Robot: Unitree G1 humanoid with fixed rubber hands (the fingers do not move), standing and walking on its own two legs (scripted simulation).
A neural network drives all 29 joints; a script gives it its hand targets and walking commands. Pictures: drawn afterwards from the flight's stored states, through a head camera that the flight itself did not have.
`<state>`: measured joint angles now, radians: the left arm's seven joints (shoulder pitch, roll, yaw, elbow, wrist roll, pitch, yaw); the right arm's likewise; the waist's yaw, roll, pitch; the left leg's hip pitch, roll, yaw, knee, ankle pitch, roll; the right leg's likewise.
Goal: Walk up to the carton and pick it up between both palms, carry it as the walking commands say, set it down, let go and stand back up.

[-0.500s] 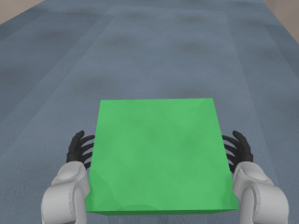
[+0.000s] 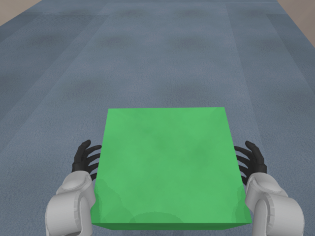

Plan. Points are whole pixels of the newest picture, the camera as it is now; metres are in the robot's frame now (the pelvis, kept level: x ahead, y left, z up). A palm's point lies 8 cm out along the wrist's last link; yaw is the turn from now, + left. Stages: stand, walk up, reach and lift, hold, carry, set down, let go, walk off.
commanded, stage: carry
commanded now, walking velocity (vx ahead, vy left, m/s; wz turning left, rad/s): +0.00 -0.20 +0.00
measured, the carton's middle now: (166, 170) +0.29 -0.01 +0.01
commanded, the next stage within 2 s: none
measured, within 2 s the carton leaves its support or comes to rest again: neither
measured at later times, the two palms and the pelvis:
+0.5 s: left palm (108, 193) +0.20 +0.11 +0.11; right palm (301, 191) +0.19 -0.26 +0.10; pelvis -0.04 -0.07 +0.00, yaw +0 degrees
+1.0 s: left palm (89, 205) +0.18 +0.14 +0.11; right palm (286, 195) +0.18 -0.22 +0.11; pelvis -0.05 -0.04 +0.00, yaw +1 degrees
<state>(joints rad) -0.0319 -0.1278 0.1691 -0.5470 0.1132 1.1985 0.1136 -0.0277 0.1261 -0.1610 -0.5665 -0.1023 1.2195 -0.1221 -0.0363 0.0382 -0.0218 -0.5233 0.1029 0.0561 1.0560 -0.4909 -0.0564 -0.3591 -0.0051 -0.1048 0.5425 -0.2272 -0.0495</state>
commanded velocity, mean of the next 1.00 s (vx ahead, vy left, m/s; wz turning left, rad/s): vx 0.00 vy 0.00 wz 0.00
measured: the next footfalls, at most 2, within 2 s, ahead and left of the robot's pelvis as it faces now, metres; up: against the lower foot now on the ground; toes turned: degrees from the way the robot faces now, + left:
left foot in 0.16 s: +0.01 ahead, +0.06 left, +0.00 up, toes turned +6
